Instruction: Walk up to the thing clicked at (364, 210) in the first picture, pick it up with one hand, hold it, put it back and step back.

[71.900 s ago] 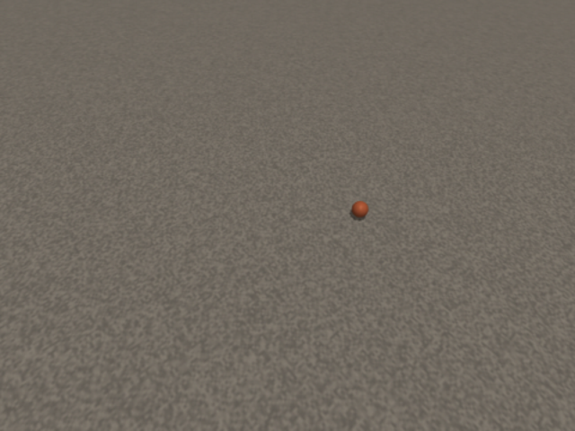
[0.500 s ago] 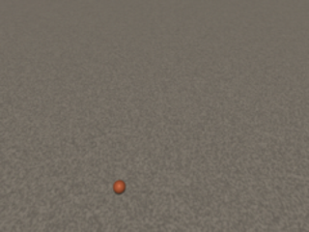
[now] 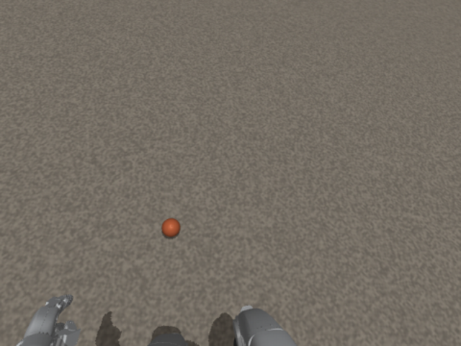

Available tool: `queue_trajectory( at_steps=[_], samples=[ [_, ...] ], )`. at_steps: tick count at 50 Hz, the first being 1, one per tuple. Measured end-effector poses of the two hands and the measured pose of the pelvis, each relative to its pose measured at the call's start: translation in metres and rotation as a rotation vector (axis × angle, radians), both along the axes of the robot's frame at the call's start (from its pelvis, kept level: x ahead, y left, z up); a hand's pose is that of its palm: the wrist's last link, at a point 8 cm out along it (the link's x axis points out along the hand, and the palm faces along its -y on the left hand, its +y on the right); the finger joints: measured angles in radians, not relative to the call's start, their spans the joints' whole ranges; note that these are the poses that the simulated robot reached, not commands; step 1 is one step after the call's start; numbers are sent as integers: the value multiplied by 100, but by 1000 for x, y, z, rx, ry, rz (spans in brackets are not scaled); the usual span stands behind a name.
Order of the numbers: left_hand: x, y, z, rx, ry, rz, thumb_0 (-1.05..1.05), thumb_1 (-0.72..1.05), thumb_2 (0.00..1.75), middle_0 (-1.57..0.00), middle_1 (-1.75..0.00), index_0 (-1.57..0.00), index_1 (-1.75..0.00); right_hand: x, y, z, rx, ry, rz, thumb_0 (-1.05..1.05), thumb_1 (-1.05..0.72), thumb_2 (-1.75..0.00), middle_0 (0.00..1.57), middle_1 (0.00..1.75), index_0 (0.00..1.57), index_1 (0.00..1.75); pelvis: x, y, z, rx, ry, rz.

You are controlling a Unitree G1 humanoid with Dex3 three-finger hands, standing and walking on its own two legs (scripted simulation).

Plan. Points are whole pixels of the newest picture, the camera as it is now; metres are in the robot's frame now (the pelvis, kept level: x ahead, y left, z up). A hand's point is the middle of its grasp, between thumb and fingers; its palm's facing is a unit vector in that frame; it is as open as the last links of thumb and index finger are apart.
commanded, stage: step back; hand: left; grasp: from above
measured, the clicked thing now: (171, 227) +0.58 +0.17 -0.72
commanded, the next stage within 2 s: none
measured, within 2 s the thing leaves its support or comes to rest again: neither
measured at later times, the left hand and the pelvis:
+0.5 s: hand out of the picture +0.00 +0.24 -0.14, palm faces -0.09 -0.92 -0.39, open 7.4 cm; pelvis -0.11 -0.01 +0.00, yaw -6 degrees
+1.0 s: hand out of the picture -0.14 +0.26 -0.15, palm faces -0.06 -0.93 -0.37, open 7.4 cm; pelvis -0.26 -0.01 +0.00, yaw -3 degrees
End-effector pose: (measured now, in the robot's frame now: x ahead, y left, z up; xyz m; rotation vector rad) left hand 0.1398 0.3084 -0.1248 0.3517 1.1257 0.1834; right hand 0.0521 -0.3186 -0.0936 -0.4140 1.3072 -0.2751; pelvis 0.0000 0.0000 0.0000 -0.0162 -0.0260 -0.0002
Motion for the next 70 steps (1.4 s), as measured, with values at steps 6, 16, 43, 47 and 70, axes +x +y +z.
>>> queue_trajectory(
  at_steps=[6,16,43,47,70],
  samples=[
    [-32,4,2,-19,47,-22,0,90,90,-21,-30,-20,-30,-18,15,7,-1,-41,-30,1,-90,-90,20,30,20,30,-17,11,8,-13,5,-37],
    [-83,-2,4,13,76,-58,0,90,90,-21,-30,-20,-30,-43,14,-11,46,-153,-27,0,-90,-90,20,30,20,30,-63,5,-3,7,-15,-93],
    [-219,-4,13,-19,-45,-14,0,90,90,-21,-30,-20,-30,-213,7,3,10,-78,25,1,-91,-90,20,30,20,30,-214,2,1,-2,-17,-18],
    [-256,-3,13,-10,-12,-6,0,90,90,-21,-30,-20,-30,-224,2,8,2,-115,31,1,-90,-90,20,30,20,30,-238,-3,3,-8,-8,-38],
    [-414,-27,14,39,-55,-4,0,90,90,-21,-30,-21,-30,-368,-28,-25,27,-90,62,0,-91,-90,20,30,20,30,-392,-28,-16,25,-12,8]
  ],
)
